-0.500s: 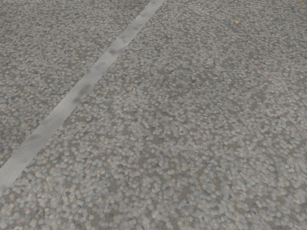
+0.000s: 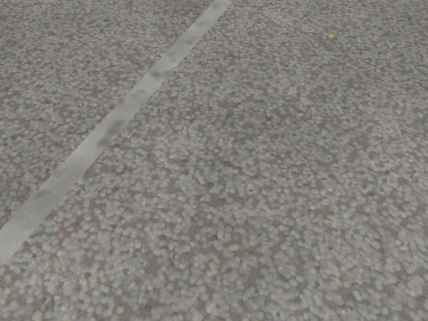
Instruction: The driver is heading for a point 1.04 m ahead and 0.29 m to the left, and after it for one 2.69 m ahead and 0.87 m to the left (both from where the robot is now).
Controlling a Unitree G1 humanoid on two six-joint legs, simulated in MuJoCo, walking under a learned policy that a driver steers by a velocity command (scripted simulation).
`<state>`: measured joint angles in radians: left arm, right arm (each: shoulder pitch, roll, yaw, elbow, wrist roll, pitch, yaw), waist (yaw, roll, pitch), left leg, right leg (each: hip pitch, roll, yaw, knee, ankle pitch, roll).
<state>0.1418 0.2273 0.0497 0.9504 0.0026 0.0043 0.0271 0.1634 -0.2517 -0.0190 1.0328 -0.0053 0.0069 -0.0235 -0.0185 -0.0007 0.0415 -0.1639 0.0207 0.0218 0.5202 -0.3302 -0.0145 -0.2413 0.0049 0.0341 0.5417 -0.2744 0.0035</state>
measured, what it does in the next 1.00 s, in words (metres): walks ahead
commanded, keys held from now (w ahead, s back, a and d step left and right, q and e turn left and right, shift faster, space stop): no key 0.38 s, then w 0.62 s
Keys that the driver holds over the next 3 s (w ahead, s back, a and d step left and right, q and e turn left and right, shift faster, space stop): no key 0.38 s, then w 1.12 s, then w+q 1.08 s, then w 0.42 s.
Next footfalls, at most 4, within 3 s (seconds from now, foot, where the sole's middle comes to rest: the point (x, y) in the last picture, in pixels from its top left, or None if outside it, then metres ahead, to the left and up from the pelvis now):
1.10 left None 0.43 0.12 -0.77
1.64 right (255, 251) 0.74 -0.12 -0.77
2.20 left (170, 197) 0.98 0.19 -0.77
2.70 right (179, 132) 1.33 0.16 -0.77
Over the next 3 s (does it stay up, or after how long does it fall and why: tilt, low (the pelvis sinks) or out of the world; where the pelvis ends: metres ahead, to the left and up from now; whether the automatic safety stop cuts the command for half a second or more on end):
stays up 1.26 0.24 0.01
